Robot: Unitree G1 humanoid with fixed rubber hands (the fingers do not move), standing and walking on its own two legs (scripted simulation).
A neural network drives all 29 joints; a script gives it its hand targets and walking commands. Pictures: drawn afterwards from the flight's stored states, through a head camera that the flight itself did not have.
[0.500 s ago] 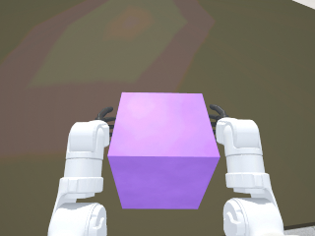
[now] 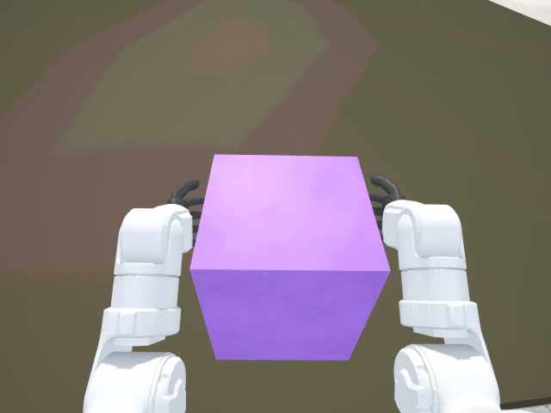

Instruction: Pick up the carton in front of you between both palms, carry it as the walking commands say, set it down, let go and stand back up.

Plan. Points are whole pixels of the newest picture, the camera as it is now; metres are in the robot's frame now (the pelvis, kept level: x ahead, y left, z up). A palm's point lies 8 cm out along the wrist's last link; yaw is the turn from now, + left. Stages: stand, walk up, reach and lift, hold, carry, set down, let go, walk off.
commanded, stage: carry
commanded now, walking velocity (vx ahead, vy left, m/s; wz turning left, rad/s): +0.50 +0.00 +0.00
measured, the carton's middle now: (284, 261) +0.33 +0.00 +0.07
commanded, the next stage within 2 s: none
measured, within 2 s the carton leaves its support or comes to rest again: neither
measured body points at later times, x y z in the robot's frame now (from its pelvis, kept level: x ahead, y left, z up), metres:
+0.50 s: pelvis +0.16 -0.03 +0.00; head +0.18 -0.02 +0.45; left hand +0.55 +0.12 +0.16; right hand +0.54 -0.19 +0.16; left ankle +0.05 +0.10 -0.73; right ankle +0.27 -0.16 -0.53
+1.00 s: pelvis +0.46 -0.13 +0.10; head +0.51 -0.14 +0.55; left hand +0.84 +0.05 +0.27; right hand +0.87 -0.25 +0.26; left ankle +0.59 +0.01 -0.54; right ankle +0.43 -0.19 -0.63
